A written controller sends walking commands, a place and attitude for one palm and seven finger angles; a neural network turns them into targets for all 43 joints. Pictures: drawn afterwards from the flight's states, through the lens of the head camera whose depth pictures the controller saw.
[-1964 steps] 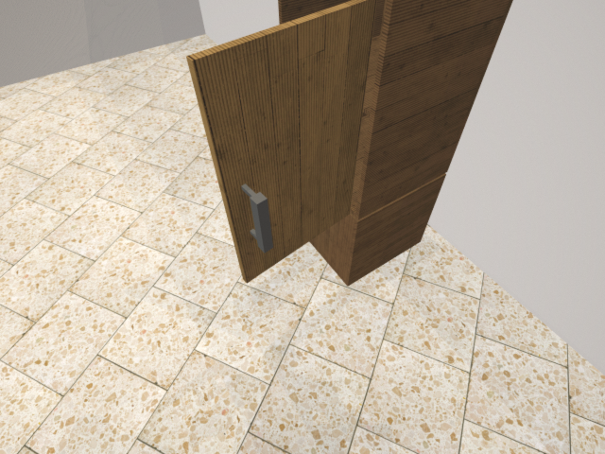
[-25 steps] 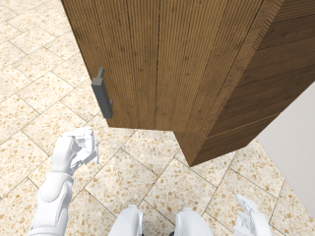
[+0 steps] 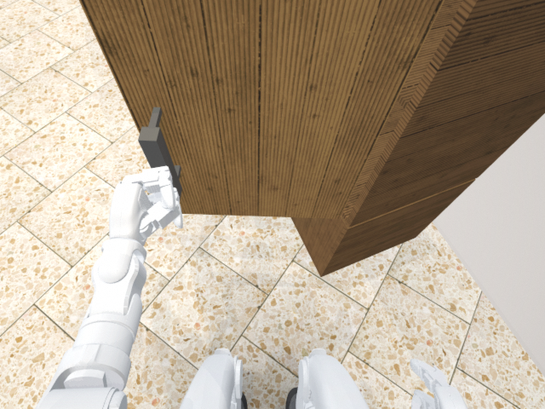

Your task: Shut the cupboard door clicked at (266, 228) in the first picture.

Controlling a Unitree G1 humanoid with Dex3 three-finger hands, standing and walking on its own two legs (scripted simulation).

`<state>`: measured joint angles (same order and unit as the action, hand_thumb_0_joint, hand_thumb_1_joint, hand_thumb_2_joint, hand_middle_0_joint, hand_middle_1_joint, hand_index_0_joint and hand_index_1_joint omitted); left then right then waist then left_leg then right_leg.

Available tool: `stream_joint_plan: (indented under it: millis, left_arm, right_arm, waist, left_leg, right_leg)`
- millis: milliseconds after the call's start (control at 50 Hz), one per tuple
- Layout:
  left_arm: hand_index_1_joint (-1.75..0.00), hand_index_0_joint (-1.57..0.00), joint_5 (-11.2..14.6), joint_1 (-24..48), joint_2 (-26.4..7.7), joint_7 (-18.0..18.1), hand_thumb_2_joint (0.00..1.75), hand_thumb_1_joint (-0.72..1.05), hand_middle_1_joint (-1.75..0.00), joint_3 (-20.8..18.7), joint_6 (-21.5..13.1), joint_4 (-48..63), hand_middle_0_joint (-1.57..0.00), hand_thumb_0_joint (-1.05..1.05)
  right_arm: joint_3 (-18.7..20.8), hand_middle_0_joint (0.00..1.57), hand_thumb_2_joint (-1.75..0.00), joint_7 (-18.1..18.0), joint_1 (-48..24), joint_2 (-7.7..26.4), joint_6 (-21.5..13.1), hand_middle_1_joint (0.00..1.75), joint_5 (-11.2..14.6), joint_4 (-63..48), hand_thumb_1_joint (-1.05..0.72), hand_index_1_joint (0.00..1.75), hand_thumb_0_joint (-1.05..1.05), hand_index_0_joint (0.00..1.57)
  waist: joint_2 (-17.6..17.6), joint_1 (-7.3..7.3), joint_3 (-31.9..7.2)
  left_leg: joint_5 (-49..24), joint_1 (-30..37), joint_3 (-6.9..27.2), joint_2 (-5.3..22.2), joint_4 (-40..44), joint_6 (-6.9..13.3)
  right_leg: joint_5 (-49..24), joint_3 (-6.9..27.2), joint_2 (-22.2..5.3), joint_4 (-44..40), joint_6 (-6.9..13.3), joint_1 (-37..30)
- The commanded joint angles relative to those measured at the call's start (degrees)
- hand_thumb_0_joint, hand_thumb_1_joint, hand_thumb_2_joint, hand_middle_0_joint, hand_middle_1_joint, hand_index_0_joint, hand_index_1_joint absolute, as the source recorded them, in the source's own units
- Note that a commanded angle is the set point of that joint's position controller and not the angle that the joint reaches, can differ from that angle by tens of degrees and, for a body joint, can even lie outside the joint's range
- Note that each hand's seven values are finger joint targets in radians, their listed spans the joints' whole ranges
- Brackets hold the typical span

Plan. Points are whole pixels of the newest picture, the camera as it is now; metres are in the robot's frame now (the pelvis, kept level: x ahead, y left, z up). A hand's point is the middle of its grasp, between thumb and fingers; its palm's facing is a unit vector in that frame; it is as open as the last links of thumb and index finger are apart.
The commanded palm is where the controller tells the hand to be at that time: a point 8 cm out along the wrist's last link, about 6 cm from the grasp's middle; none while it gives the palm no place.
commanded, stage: bring the fist close to the handle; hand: left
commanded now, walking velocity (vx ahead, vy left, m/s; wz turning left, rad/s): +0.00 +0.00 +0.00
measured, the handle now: (165, 156) +0.49 +0.18 +0.03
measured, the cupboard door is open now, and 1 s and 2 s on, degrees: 66 60 43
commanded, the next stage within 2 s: push the door shut along its arc in 0.38 s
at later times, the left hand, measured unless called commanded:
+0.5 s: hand (178, 210) +0.39 +0.15 +0.03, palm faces -0.02 -1.00 -0.02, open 3.1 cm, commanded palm +0.37 +0.20 +0.03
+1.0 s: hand (179, 179) +0.44 +0.15 +0.03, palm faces -0.13 -0.99 -0.04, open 3.1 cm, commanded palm +0.44 +0.19 +0.03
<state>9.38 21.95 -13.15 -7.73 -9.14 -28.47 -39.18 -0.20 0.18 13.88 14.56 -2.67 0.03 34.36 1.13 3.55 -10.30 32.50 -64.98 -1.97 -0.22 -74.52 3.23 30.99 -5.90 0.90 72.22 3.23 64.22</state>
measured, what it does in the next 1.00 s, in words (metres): stands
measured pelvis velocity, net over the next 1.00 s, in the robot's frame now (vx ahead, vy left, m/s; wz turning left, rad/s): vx -0.01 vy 0.00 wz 0.00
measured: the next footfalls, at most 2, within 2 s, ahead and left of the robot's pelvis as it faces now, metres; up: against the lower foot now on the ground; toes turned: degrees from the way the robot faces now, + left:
none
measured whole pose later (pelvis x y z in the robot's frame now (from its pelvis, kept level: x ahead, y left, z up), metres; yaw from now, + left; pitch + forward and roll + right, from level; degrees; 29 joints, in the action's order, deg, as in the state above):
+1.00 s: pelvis -0.01 +0.00 -0.01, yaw +0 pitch +25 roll -2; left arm 9.0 40.7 -20.3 -16.4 -13.0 -30.7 -60.1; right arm -0.6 0.2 16.7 15.7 -0.5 0.7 36.8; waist 1.8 6.0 -9.8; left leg 31.8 -69.8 -1.4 0.0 -76.8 3.2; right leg 30.2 -6.6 1.0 73.9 3.6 68.7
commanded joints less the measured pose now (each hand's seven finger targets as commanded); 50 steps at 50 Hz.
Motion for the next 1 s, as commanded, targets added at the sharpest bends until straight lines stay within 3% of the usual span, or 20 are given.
stream_joint_plan:
  millis: [0, 60, 100, 140, 160, 220, 300, 440, 460, 520, 540, 580, 640, 660, 680, 820, 880, 920, 960, 980]
  left_arm:
    - [-1.5, -1.3, 0.35, 14.09, -9.28, 0.62, 0.9, 0.9, -1.5, -4.42, -4.85, 9.31, -1.3, 0.0]
    - [-1.5, -1.3, 0.23, 13.42, -7.29, 0.42, 0.9, 0.9, -1.5, -2.65, -4.54, 8.95, -1.3, 0.0]
    - [-1.5, -1.3, 0.57, 12.17, -9.05, 0.6, 0.9, 0.9, -1.5, -4.52, -4.59, 9.21, -1.3, 0.0]
    - [-1.5, -1.3, 0.38, 14.83, -7.85, 0.69, 0.9, 0.9, -1.5, -3.36, -5.12, 9.05, -1.3, 0.0]
    - [-1.5, -1.3, 0.32, 15.45, -9.06, 0.94, 0.9, 0.9, -1.5, -4.44, -5.69, 9.5, -1.3, 0.0]
    - [-1.5, -1.3, 0.19, 16.49, -8.27, 0.87, 0.9, 0.9, -1.5, -3.19, -7.34, 11.46, -1.3, 0.0]
    - [-1.5, -1.3, 0.1, 17.68, -6.31, 0.44, 0.9, 0.9, -1.5, -1.01, -7.75, 9.99, -1.3, 0.0]
    - [-1.5, -1.3, 0.18, 16.48, -8.53, 0.62, 0.9, 0.9, -1.5, -3.51, -6.97, 7.69, -1.3, 0.0]
    - [-1.5, -1.3, 0.08, 17.8, -7.74, 0.54, 0.9, 0.9, -1.5, -2.54, -7.0, 7.76, -1.3, 0.0]
    - [-1.5, -1.3, -0.61, 23.3, -10.0, 0.09, 0.9, 0.9, -1.5, -3.12, -7.61, 6.66, -1.3, 0.0]
    - [-1.5, -1.3, -0.71, 24.99, -9.93, -0.28, 0.9, 0.9, -1.5, -2.93, -7.59, 4.92, -1.3, 0.0]
    - [-1.5, -1.3, -0.65, 28.07, -12.26, -1.21, 0.9, 0.9, -1.5, -4.41, -8.13, 4.02, -1.3, 0.0]
    - [-1.5, -1.3, -0.18, 30.25, -10.54, -3.41, 0.9, 0.9, -1.5, -2.38, -7.61, 1.65, -1.3, 0.0]
    - [-1.5, -1.3, 0.2, 31.39, -10.05, -4.07, 0.9, 0.9, -1.5, -2.18, -7.07, 0.16, -1.3, 0.0]
    - [-1.5, -1.3, 0.22, 31.49, -12.09, -4.58, 0.9, 0.9, -1.5, -3.77, -6.5, -2.08, -1.3, 0.0]
    - [-1.5, -1.3, 0.66, 38.39, -14.22, -7.62, 0.9, 0.9, -1.5, -4.51, -6.11, -5.13, -1.3, 0.0]
    - [-1.5, -1.3, 0.24, 42.21, -14.32, -8.54, 0.9, 0.9, -1.5, -3.65, -5.76, -7.71, -1.3, 0.0]
    - [-1.5, -1.3, -0.13, 44.53, -16.05, -9.06, 0.9, 0.9, -1.5, -4.44, -6.06, -8.23, -1.3, 0.0]
    - [-1.5, -1.3, -0.38, 46.38, -15.46, -9.81, 0.9, 0.9, -1.5, -3.43, -5.4, -10.65, -1.3, 0.0]
    - [-1.5, -1.3, -0.46, 47.87, -16.86, -10.02, 0.9, 0.9, -1.5, -4.25, -5.3, -10.78, -1.3, 0.0]
  right_arm:
    - [3.67, 0.2, -0.9, 0.1, 4.87, 9.06, -0.99, 0.3, 0.2, -5.74, -0.9, 0.3, 0.0, 0.2]
    - [3.59, 0.2, -0.9, 0.63, 4.67, 8.63, 0.04, 0.3, 0.4, -5.89, -0.9, 0.3, 0.0, 0.2]
    - [3.53, 0.2, -0.9, 0.6, 4.84, 8.79, 0.43, 0.3, 0.52, -6.54, -0.9, 0.3, 0.0, 0.2]
    - [3.45, 0.2, -0.9, 0.48, 4.47, 8.39, 0.67, 0.3, 0.53, -6.15, -0.9, 0.3, 0.0, 0.2]
    - [3.54, 0.2, -0.9, 0.33, 4.66, 8.6, 0.69, 0.3, 0.5, -5.93, -0.9, 0.3, 0.0, 0.2]
    - [3.61, 0.2, -0.9, 0.2, 4.28, 8.56, 0.31, 0.3, 0.32, -5.69, -0.9, 0.3, 0.0, 0.2]
    - [3.83, 0.2, -0.9, 0.23, 4.54, 8.82, -0.01, 0.3, 0.3, -4.98, -0.9, 0.3, 0.0, 0.2]
    - [3.6, 0.2, -0.9, 0.08, 3.85, 8.7, 0.55, 0.3, 0.47, -5.08, -0.9, 0.3, 0.0, 0.2]
    - [3.45, 0.2, -0.9, 0.04, 3.55, 8.54, 0.57, 0.3, 0.44, -5.22, -0.9, 0.3, 0.0, 0.2]
    - [3.29, 0.2, -0.9, -0.26, 3.75, 8.78, 0.48, 0.3, 0.43, -4.56, -0.9, 0.3, 0.0, 0.2]
    - [3.21, 0.2, -0.9, -0.42, 3.9, 8.77, 0.47, 0.3, 0.37, -4.25, -0.9, 0.3, 0.0, 0.2]
    - [3.17, 0.2, -0.9, -0.66, 4.1, 9.0, 0.3, 0.3, 0.35, -3.92, -0.9, 0.3, 0.0, 0.2]
    - [3.17, 0.2, -0.9, -0.61, 4.81, 9.2, 0.06, 0.3, 0.54, -3.45, -0.9, 0.3, 0.0, 0.2]
    - [3.23, 0.2, -0.9, -0.57, 5.23, 9.29, 0.08, 0.3, 0.6, -3.15, -0.9, 0.3, 0.0, 0.2]
    - [3.22, 0.2, -0.9, -0.6, 5.54, 9.54, 0.22, 0.3, 0.7, -2.98, -0.9, 0.3, 0.0, 0.2]
    - [3.22, 0.2, -0.9, -0.59, 7.28, 10.13, 0.48, 0.3, 0.92, -2.29, -0.9, 0.3, 0.0, 0.2]
    - [3.09, 0.2, -0.9, -0.48, 8.01, 10.27, 0.78, 0.3, 1.04, -1.89, -0.9, 0.3, 0.0, 0.2]
    - [3.07, 0.2, -0.9, -0.52, 8.74, 10.62, 0.74, 0.3, 0.88, -1.73, -0.9, 0.3, 0.0, 0.2]
    - [2.98, 0.2, -0.9, -0.48, 9.22, 10.79, 0.88, 0.3, 0.94, -1.34, -0.9, 0.3, 0.0, 0.2]
    - [3.01, 0.2, -0.9, -0.54, 9.67, 11.08, 0.98, 0.3, 0.9, -0.99, -0.9, 0.3, 0.0, 0.2]
  waist:
    - [1.45, -0.71, -25.97]
    - [0.88, -0.09, -24.13]
    - [-0.75, -0.68, -23.87]
    - [-1.09, 0.31, -21.74]
    - [-1.75, 0.22, -21.89]
    - [1.48, 0.09, -23.68]
    - [1.4, 1.24, -22.22]
    - [-0.4, 0.21, -22.03]
    - [-0.07, 0.58, -21.46]
    - [1.01, 1.56, -21.02]
    - [-0.37, 2.37, -20.55]
    - [1.08, 2.05, -22.67]
    - [3.81, 2.66, -24.33]
    - [2.66, 3.31, -24.24]
    - [1.88, 2.98, -23.54]
    - [3.12, 3.83, -26.19]
    - [2.31, 5.27, -23.97]
    - [2.93, 5.43, -25.71]
    - [3.21, 6.53, -24.75]
    - [3.02, 6.8, -24.84]
  left_leg:
    - [-21.76, 16.52, 5.55, 0.29, 9.86, -2.39]
    - [-21.24, 15.95, 4.97, 0.35, 10.55, -2.31]
    - [-20.0, 14.2, 4.69, 0.16, 10.69, -2.0]
    - [-17.31, 12.87, 4.3, 0.09, 10.87, -1.79]
    - [-17.05, 12.83, 4.43, 0.19, 10.89, -1.79]
    - [-17.38, 15.47, 4.76, 0.21, 10.86, -2.06]
    - [-17.01, 16.78, 5.47, 0.33, 10.81, -2.02]
    - [-15.41, 14.07, 4.65, 0.06, 10.92, -1.84]
    - [-14.61, 13.43, 4.51, -0.07, 10.89, -1.74]
    - [-13.03, 12.9, 4.76, -0.03, 10.26, -1.61]
    - [-12.24, 12.04, 4.76, -0.05, 9.84, -1.42]
    - [-12.18, 11.83, 4.81, -0.2, 9.21, -1.43]
    - [-15.51, 15.57, 5.69, 0.13, 9.16, -1.81]
    - [-15.3, 15.1, 5.71, 0.15, 8.89, -1.67]
    - [-14.8, 13.51, 5.51, 0.12, 8.67, -1.62]
    - [-17.07, 14.57, 6.18, 0.28, 7.65, -1.44]
    - [-14.28, 12.05, 6.11, 0.28, 7.29, -1.1]
    - [-14.86, 12.27, 6.36, 0.24, 6.87, -0.96]
    - [-13.82, 11.66, 6.66, 0.31, 6.51, -0.85]
    - [-13.61, 11.94, 6.92, 0.52, 6.4, -0.83]
  right_leg:
    - [-19.71, 5.34, 0.41, -8.08, -1.13, -15.19]
    - [-20.26, 5.51, 0.27, -9.01, -1.43, -15.78]
    - [-19.72, 5.86, 0.44, -9.35, -1.37, -17.41]
    - [-18.04, 6.31, 0.21, -10.18, -1.66, -17.03]
    - [-17.76, 6.29, 0.21, -10.17, -1.6, -17.1]
    - [-17.25, 6.09, 0.2, -9.7, -1.39, -15.59]
    - [-15.73, 5.45, 0.37, -9.89, -1.31, -12.86]
    - [-15.51, 6.26, 0.06, -10.5, -1.52, -15.18]
    - [-14.95, 6.4, 0.04, -10.58, -1.58, -15.11]
    - [-13.46, 6.83, 0.02, -10.43, -1.56, -13.81]
    - [-12.83, 7.01, -0.01, -10.73, -1.73, -13.66]
    - [-12.46, 7.52, -0.09, -10.3, -1.57, -14.08]
    - [-14.81, 6.52, 0.09, -9.26, -1.25, -11.61]
    - [-14.67, 6.51, 0.15, -9.51, -1.41, -11.57]
    - [-14.43, 6.84, 0.12, -9.63, -1.38, -12.25]
    - [-15.56, 6.57, 0.31, -8.51, -1.11, -10.51]
    - [-12.98, 6.93, 0.41, -9.24, -1.19, -9.52]
    - [-13.14, 6.87, 0.51, -8.67, -1.05, -9.29]
    - [-11.77, 6.85, 0.66, -8.83, -1.03, -7.53]
    - [-11.22, 6.62, 0.68, -8.78, -1.0, -6.99]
